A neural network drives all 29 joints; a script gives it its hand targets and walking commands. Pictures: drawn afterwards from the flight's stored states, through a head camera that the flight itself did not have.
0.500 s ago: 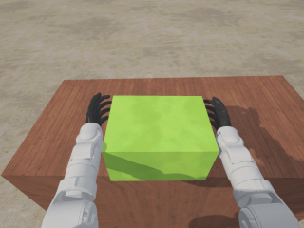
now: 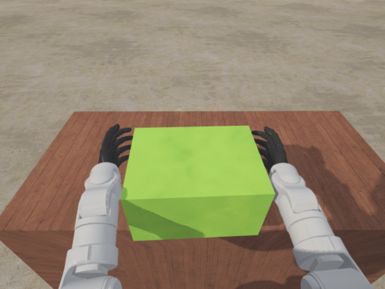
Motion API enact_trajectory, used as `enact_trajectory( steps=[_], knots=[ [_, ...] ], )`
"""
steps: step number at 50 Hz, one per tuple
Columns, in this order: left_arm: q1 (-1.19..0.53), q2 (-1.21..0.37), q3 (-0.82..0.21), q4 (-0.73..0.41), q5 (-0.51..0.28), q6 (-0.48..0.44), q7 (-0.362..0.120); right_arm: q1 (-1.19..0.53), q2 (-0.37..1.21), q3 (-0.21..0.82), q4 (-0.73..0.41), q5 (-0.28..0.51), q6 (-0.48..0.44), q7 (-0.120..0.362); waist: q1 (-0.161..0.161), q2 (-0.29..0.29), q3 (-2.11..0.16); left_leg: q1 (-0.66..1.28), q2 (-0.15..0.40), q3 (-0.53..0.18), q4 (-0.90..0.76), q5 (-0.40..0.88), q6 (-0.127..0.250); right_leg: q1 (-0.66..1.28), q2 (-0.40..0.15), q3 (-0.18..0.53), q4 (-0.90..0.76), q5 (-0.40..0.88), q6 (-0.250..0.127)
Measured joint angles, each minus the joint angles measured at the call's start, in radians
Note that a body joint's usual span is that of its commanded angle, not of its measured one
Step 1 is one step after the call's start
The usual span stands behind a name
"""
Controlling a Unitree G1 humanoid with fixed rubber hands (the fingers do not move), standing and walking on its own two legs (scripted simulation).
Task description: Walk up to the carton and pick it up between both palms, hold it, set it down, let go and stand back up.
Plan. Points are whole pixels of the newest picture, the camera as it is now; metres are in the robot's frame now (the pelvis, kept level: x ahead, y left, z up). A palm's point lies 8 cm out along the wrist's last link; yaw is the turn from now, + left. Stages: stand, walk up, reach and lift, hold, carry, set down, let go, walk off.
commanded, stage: reach and lift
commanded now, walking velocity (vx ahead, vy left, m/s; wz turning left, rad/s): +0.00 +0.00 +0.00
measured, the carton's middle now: (194, 179) +0.35 +0.02 +0.10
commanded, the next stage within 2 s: hold in 0.98 s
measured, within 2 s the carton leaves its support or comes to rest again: neither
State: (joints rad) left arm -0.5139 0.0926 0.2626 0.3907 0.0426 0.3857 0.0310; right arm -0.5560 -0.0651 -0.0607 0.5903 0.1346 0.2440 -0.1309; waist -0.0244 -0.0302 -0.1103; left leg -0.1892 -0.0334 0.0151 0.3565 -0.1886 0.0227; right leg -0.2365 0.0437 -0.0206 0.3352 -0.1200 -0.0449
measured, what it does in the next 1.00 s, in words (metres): stands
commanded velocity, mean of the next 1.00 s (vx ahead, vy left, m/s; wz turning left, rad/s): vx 0.00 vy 0.00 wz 0.00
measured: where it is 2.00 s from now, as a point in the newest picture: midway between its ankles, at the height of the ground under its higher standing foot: outside the picture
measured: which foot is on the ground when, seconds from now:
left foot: down 0.00-1.00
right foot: down 0.00-1.00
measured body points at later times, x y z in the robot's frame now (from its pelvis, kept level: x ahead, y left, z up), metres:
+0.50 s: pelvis +0.01 +0.00 +0.00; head -0.02 +0.00 +0.45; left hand +0.40 +0.18 +0.16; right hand +0.40 -0.17 +0.14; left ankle +0.00 +0.10 -0.75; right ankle +0.03 -0.09 -0.75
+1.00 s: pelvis +0.00 +0.00 +0.00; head -0.04 +0.00 +0.45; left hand +0.38 +0.18 +0.18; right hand +0.38 -0.17 +0.16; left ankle +0.00 +0.10 -0.75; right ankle +0.03 -0.09 -0.75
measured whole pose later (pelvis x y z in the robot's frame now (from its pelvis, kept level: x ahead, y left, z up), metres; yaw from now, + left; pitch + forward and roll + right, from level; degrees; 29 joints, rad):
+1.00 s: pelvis +0.00 +0.00 +0.00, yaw +0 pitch +0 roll +1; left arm -0.57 0.07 0.32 0.24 0.12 0.60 0.00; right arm -0.64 -0.08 -0.10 0.50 0.17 0.41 -0.13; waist -0.07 -0.02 -0.11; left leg -0.15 -0.04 0.01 0.32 -0.17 0.02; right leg -0.22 0.04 -0.02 0.33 -0.12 -0.04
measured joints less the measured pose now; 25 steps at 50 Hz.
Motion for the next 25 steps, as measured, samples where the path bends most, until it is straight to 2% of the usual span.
enact_trajectory(
  steps=[15, 21, 25],
  knots=[
    [-0.117, -0.007, 0.015, 0.032, 0.029, 0.067, 0.004, -0.072, -0.029, -0.038, 0.0, -0.017, 0.059, 0.02, -0.024, 0.022, 0.0, 0.004, -0.005, -0.001, -0.008, 0.01, 0.0, 0.001, -0.005, 0.0, 0.0, 0.006, 0.0],
    [-0.123, -0.016, 0.049, 0.033, 0.06, 0.096, -0.026, -0.083, -0.027, -0.039, 0.0, -0.018, 0.093, 0.021, -0.027, 0.023, 0.003, 0.015, -0.005, -0.002, -0.032, 0.014, 0.0, 0.001, -0.005, 0.0, 0.0, -0.003, 0.0],
    [-0.084, -0.019, 0.052, -0.018, 0.064, 0.11, -0.03, -0.084, -0.017, -0.039, -0.011, 0.013, 0.104, 0.014, -0.026, 0.022, 0.003, 0.017, -0.004, -0.003, -0.038, 0.014, 0.0, 0.001, -0.003, 0.0, -0.002, -0.007, 0.0]
  ],
)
